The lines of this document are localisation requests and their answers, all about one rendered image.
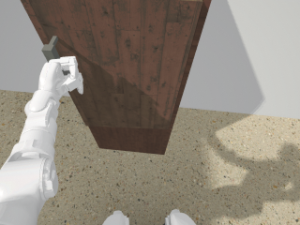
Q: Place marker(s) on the left robot forearm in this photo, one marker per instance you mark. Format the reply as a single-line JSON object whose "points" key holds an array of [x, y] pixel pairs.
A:
{"points": [[40, 128]]}

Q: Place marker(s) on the handle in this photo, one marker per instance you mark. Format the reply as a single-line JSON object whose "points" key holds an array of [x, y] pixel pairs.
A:
{"points": [[51, 53]]}

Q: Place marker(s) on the robot shin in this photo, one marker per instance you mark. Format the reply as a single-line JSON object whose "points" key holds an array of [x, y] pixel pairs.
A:
{"points": [[175, 211], [117, 212]]}

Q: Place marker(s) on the robot right shin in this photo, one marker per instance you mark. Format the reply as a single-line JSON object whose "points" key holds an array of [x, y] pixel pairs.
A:
{"points": [[175, 211]]}

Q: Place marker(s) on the robot left shin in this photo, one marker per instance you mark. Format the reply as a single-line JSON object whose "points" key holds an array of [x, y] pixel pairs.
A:
{"points": [[117, 212]]}

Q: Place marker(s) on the left robot hand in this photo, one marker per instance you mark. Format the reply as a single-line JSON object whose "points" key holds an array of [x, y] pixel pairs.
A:
{"points": [[52, 78]]}

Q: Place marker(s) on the left robot upper arm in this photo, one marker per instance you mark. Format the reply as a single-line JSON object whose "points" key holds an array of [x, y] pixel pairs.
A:
{"points": [[25, 185]]}

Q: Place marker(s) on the cupboard door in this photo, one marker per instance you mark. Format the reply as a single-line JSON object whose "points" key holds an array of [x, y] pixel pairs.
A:
{"points": [[132, 55]]}

